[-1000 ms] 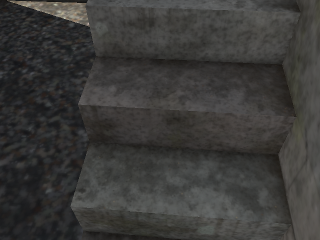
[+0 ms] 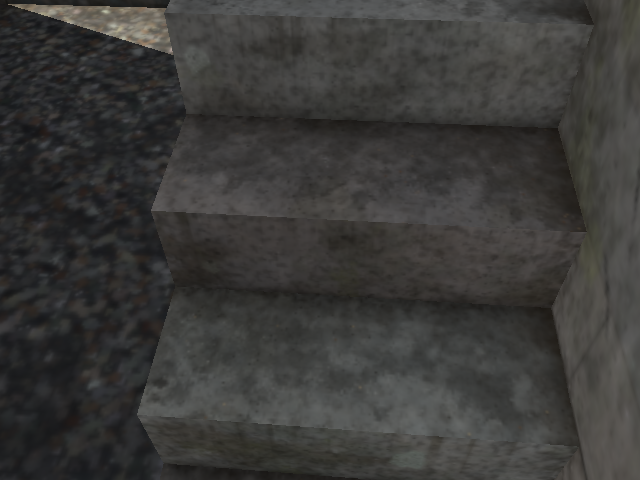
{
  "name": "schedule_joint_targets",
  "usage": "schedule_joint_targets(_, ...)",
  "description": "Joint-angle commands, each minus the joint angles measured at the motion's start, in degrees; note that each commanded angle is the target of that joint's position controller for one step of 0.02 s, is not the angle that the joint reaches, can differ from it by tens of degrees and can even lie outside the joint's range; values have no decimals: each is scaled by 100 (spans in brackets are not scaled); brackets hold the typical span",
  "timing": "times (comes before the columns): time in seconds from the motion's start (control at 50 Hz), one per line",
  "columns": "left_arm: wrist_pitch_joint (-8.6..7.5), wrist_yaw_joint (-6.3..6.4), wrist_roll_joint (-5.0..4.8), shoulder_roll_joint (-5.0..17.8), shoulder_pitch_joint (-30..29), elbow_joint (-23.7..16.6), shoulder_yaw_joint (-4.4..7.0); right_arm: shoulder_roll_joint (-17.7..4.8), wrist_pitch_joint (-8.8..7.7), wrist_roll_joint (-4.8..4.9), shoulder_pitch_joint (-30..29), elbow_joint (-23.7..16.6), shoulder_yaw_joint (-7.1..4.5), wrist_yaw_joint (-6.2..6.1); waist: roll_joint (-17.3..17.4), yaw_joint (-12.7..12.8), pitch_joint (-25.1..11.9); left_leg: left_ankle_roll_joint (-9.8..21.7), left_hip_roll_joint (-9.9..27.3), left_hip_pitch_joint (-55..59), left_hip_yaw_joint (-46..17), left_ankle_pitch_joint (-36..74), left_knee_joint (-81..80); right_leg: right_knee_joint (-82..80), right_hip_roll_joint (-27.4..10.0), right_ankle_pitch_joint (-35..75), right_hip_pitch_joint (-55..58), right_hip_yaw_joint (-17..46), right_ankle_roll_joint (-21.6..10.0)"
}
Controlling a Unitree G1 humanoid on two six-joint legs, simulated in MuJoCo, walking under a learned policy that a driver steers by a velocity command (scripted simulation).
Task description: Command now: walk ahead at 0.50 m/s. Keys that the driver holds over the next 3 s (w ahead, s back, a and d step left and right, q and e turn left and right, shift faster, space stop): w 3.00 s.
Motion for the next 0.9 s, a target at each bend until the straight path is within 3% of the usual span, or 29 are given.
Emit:
schedule_joint_targets(0.02, -50, -7, 0, 509, -91, -359, 131, -502, -65, 80, -80, -302, -116, -25, -135, -36, -555, 217, 369, 262, -208, 1002, 2, -264, -843, 1435, 121, 627, 28)
schedule_joint_targets(0.04, -47, -9, 23, 480, -223, -401, 127, -506, -72, 34, -164, -324, -118, -26, -183, -64, -304, 233, 373, 144, -247, 1048, 31, -199, -842, 1512, 25, 608, 5)
schedule_joint_targets(0.28, -43, -5, 18, 447, -193, -446, 142, -505, -84, 24, -156, -292, -124, -26, -138, -32, -342, 245, 394, 110, -267, 1174, 62, -167, -836, 1559, 65, 586, -1)
schedule_joint_targets(0.32, -71, 15, -5, 386, -108, -393, 109, -544, -88, -23, -148, -309, -128, -12, -110, 5, -261, 199, 416, 143, -315, 1342, -25, -165, -835, 1528, 6, 576, 9)
schedule_joint_targets(0.62, -87, 13, -9, 415, -111, -323, 101, -536, -79, -9, -119, -348, -126, -13, -130, -26, -355, 185, 409, 262, -273, 1254, -42, -175, -846, 1546, -14, 605, 6)
schedule_joint_targets(0.68, -76, 12, -25, 439, 2, -261, 109, -526, -70, 41, -51, -322, -120, -17, -113, -10, -472, 159, 395, 310, -246, 1111, -88, -270, -838, 1412, 50, 626, 16)
schedule_joint_targets(0.7, -78, 12, 1, 430, -127, -303, 107, -538, -72, -1, -144, -347, -123, -18, -150, -35, -233, 173, 399, 211, -269, 1189, -53, -202, -837, 1514, -40, 615, 0)
schedule_joint_targets(0.9, -84, 13, -6, 418, -78, -284, 108, -535, -73, 1, -102, -340, -119, -21, -144, -17, -326, 173, 405, 234, -258, 1198, -31, -183, -839, 1561, -10, 620, -11)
